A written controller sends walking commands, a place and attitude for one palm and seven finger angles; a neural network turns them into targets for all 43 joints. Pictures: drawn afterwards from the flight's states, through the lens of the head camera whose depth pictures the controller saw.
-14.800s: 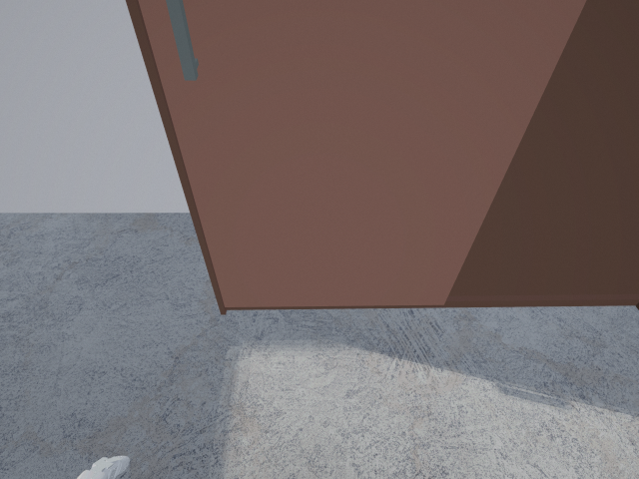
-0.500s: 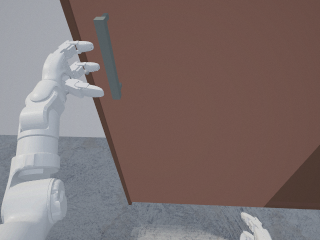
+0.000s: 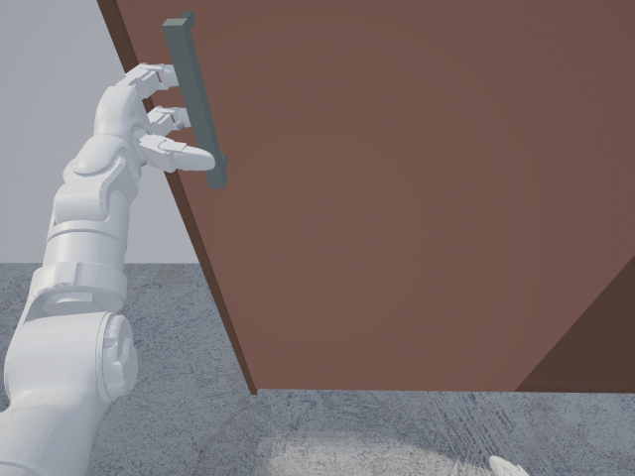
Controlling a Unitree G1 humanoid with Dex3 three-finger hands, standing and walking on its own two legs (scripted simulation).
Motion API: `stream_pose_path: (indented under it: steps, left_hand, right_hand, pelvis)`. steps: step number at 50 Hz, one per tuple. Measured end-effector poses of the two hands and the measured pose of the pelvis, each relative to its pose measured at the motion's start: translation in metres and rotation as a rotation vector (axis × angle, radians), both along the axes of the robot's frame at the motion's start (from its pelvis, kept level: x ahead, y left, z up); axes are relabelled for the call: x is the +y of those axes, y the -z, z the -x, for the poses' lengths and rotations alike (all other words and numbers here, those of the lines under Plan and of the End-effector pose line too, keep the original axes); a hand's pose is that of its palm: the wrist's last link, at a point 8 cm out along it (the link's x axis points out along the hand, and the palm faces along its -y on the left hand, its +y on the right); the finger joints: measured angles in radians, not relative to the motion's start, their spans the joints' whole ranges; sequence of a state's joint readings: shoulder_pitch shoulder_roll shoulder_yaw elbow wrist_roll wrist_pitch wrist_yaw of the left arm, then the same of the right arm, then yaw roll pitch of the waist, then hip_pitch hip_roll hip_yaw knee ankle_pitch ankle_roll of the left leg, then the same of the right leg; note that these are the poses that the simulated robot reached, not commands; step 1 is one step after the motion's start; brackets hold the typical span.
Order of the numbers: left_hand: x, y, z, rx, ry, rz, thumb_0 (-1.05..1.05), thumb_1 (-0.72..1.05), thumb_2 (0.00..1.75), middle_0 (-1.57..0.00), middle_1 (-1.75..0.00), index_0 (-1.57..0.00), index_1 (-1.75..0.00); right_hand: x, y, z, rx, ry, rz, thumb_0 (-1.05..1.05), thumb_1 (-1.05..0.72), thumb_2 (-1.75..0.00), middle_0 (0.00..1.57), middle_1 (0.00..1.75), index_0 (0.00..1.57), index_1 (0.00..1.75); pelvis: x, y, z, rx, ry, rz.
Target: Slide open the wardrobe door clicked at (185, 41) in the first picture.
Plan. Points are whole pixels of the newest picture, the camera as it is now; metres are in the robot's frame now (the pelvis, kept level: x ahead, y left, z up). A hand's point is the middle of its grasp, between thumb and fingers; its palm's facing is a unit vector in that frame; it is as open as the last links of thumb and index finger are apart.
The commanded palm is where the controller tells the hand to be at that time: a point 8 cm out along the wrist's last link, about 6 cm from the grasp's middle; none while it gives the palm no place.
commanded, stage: slide the fingers in behind the handle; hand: left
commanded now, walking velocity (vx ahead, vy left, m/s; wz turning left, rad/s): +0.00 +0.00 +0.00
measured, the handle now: (204, 107) +0.49 +0.15 +0.24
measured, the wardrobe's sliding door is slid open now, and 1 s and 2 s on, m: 0.00 0.00 0.00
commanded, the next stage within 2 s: grip the handle and tug to test in 1.84 s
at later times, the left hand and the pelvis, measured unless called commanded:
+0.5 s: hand (174, 130) +0.44 +0.17 +0.24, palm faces -0.01 -1.00 +0.00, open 14.0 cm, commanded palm +0.42 +0.23 +0.25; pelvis +0.00 +0.00 +0.00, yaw +0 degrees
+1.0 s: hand (194, 125) +0.45 +0.15 +0.25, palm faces -0.02 -1.00 -0.01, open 14.0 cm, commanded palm +0.42 +0.19 +0.25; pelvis +0.01 +0.01 +0.00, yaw +1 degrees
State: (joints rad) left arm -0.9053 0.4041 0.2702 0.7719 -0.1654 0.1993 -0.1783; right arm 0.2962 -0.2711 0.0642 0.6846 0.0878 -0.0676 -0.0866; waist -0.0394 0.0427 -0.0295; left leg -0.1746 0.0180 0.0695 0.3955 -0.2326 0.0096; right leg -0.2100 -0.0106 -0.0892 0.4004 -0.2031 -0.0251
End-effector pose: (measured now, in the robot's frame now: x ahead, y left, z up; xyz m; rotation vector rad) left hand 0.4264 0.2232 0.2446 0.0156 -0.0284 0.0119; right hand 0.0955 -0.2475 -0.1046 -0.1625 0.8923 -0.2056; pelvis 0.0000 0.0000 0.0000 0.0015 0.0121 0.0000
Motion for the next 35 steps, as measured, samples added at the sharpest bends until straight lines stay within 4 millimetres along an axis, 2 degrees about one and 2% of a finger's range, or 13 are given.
stream_pose_path:
  steps: [5,10,16,24,30,35]
  left_hand:
    - [0.001,0.0,-0.001,0.0,0.004,-0.002,-0.01,-0.5,0.3,-0.35,-1.23,-0.32,-1.22]
    - [0.003,-0.002,0.001,-0.015,0.004,0.015,-0.01,-0.5,0.3,-0.33,-1.22,-0.32,-1.21]
    - [0.007,-0.004,0.003,-0.012,0.001,0.004,-0.01,-0.5,0.3,-0.32,-1.21,-0.31,-1.21]
    - [0.005,0.0,0.011,-0.004,0.022,0.014,-0.01,-0.5,0.3,-0.3,-1.2,-0.3,-1.2]
    - [0.0,0.003,0.005,0.014,0.009,0.009,-0.01,-0.5,0.3,-0.3,-1.2,-0.3,-1.2]
    - [-0.002,0.001,0.001,0.001,0.011,0.001,-0.01,-0.5,0.3,-0.31,-1.22,-0.3,-1.2]
  right_hand:
    - [-0.006,0.003,0.017,0.037,0.019,0.013,0.02,-0.9,-0.9,0.2,0.3,0.21,0.3]
    - [-0.009,0.001,0.019,0.026,0.031,0.018,0.02,-0.9,-0.9,0.2,0.3,0.21,0.3]
    - [-0.009,-0.005,0.008,-0.017,0.024,0.02,0.02,-0.9,-0.9,0.2,0.3,0.2,0.3]
    - [-0.001,-0.011,-0.017,-0.07,-0.018,0.015,0.02,-0.9,-0.9,0.2,0.3,0.2,0.3]
    - [0.007,-0.014,-0.031,-0.092,-0.044,0.009,0.02,-0.9,-0.9,0.2,0.3,0.21,0.3]
    - [0.013,-0.012,-0.033,-0.082,-0.052,0.0,0.01,-0.9,-0.9,0.2,0.3,0.21,0.3]
  pelvis:
    - [0.0,0.0,0.001,-0.001,0.002,0.001]
    - [0.0,-0.001,0.001,-0.001,0.008,0.001]
    - [0.001,-0.001,0.002,-0.001,0.01,0.002]
    - [0.003,-0.001,0.002,-0.003,0.001,0.003]
    - [0.004,0.0,0.003,0.003,-0.005,0.004]
    - [0.005,0.0,0.0,0.007,-0.006,0.003]
